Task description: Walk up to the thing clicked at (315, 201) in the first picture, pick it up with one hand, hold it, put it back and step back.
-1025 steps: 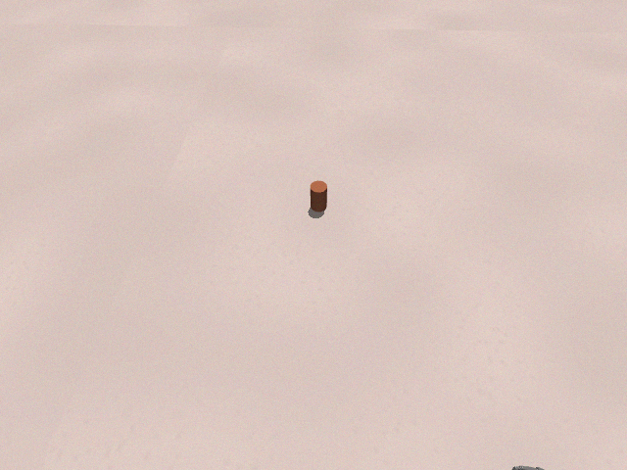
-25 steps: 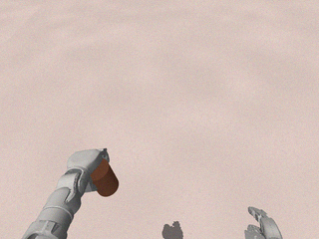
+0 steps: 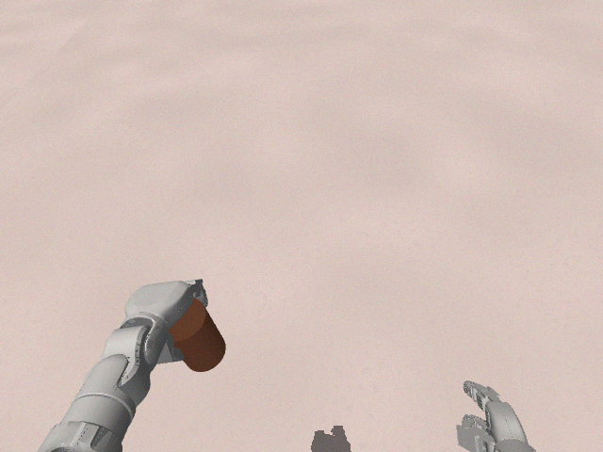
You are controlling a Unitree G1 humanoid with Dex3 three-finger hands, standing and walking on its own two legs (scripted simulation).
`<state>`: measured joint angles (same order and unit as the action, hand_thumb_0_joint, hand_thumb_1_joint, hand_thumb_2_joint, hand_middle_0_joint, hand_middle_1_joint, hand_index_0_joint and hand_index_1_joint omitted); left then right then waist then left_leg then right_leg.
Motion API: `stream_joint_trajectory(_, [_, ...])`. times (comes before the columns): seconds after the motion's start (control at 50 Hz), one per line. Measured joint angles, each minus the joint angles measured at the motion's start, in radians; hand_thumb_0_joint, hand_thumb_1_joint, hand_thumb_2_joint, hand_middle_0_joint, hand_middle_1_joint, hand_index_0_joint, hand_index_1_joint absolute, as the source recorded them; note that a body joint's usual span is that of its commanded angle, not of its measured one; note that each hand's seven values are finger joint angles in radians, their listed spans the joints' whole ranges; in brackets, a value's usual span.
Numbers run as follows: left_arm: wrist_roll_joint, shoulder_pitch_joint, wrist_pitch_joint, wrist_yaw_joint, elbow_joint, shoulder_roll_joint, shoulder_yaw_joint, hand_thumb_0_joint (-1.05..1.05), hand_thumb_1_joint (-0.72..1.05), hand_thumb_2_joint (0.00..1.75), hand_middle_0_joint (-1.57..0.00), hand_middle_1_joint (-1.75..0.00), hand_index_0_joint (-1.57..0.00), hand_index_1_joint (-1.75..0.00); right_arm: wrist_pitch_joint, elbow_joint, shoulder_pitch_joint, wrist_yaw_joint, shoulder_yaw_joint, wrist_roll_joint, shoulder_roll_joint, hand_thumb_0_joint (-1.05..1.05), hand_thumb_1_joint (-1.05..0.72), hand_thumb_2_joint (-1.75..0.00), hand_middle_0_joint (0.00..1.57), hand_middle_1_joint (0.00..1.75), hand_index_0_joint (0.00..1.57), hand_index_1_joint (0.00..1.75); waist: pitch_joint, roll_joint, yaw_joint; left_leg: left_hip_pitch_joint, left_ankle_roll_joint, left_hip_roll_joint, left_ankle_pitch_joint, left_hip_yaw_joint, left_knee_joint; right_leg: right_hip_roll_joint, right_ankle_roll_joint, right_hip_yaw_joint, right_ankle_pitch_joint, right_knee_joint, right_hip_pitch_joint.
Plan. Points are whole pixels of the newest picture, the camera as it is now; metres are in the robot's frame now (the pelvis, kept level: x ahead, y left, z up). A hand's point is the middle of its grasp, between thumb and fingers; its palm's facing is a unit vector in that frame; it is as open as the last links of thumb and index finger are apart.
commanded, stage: hold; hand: left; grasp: from above
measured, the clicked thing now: (194, 335) +0.31 +0.21 -0.08
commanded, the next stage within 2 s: crouch in 0.40 s
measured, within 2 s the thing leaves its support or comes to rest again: neither
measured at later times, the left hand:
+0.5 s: hand (171, 333) +0.29 +0.23 -0.03, palm faces -0.45 -0.06 -0.89, open 10.4 cm
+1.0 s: hand (189, 352) +0.31 +0.24 -0.14, palm faces -0.46 +0.01 -0.89, open 10.4 cm
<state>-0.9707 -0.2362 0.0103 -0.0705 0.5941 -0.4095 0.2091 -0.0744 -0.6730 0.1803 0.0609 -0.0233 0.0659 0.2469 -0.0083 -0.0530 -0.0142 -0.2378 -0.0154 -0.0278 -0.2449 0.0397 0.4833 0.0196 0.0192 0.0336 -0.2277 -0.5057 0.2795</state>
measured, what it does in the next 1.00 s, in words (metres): stands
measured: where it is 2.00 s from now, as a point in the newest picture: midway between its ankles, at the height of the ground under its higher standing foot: outside the picture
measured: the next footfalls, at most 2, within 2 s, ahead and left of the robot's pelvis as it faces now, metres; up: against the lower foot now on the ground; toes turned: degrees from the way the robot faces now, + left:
none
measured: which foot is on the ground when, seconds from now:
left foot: down 0.00-1.00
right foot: down 0.00-1.00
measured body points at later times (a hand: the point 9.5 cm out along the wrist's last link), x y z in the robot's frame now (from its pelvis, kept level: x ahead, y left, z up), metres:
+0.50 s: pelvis +0.00 +0.00 +0.00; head +0.01 -0.02 +0.45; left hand +0.31 +0.23 +0.02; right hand +0.15 -0.25 -0.11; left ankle +0.01 +0.13 -0.74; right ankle +0.03 -0.13 -0.74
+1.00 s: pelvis -0.01 +0.00 -0.04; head +0.06 +0.01 +0.40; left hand +0.33 +0.23 -0.09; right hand +0.10 -0.27 -0.16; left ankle +0.01 +0.13 -0.74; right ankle +0.03 -0.13 -0.74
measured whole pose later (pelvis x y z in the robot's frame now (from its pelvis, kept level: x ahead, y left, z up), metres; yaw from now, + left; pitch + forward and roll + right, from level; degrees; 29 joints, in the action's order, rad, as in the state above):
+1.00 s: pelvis -0.01 +0.00 -0.04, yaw +2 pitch +12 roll +0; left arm -1.13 -0.44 -0.06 0.25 1.03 -0.37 0.19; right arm -0.06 -0.71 0.21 0.01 -0.06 0.01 0.26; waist -0.07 0.00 0.05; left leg -0.69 -0.01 -0.03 -0.38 0.00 0.86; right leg 0.02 0.03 0.01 -0.35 -0.84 0.70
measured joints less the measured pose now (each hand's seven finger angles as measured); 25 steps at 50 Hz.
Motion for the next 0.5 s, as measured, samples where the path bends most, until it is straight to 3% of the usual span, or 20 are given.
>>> stream_joint_trajectory(0.5, [-0.01,0.003,-0.01,0.006,0.006,-0.001,0.0,0.01,-0.01,0.72,-0.71,-0.99,-0.47,-0.84,-0.011,-0.002,0.003,0.0,-0.005,-0.001,0.0,0.01,-0.92,-0.9,0.2,0.29,0.2,0.3,0.009,0.005,0.001,0.012,0.003,0.003,0.004,-0.003,-0.016,0.003,0.003,-0.003,0.005,0.021,-0.016])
